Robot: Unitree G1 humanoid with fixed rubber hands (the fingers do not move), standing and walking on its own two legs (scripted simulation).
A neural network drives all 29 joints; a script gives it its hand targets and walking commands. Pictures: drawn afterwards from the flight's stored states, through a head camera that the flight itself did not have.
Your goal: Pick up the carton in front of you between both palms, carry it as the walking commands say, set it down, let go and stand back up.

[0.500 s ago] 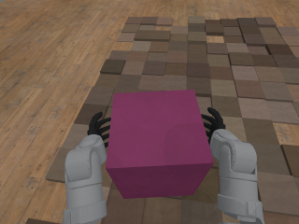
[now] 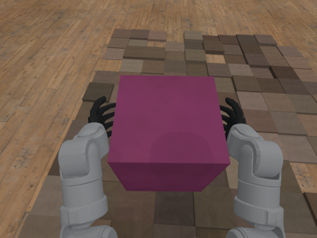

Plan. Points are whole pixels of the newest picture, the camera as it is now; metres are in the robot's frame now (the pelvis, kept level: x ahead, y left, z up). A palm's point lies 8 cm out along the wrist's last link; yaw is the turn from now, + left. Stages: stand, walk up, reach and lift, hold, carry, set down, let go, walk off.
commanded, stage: carry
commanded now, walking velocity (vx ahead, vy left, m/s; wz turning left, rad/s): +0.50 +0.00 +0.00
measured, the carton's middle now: (165, 140) +0.35 -0.01 +0.06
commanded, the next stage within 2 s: none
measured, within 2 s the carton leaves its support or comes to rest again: neither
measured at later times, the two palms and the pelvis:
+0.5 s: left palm (102, 59) +0.63 +0.17 +0.12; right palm (192, 55) +0.66 -0.13 +0.11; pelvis +0.30 -0.01 +0.00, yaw +3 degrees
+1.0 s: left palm (103, 40) +0.80 +0.19 +0.09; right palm (180, 37) +0.81 -0.11 +0.10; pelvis +0.47 +0.03 -0.01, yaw +1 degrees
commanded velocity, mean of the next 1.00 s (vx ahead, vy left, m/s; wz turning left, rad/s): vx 0.07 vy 0.00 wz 0.00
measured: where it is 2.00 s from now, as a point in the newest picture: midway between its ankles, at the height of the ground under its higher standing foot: (151, 198)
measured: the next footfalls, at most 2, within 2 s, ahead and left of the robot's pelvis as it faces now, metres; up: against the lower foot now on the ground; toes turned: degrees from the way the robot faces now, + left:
right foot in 0.32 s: +0.39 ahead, -0.07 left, -0.01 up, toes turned -5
left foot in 0.56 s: +0.39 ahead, +0.10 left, -0.01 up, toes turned +4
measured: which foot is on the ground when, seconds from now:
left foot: down 0.00-0.30, up 0.32-0.54, down 0.56-0.82, up 0.84-0.92, down 0.94-1.00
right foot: up 0.00-0.30, down 0.32-0.98, up 1.00-1.00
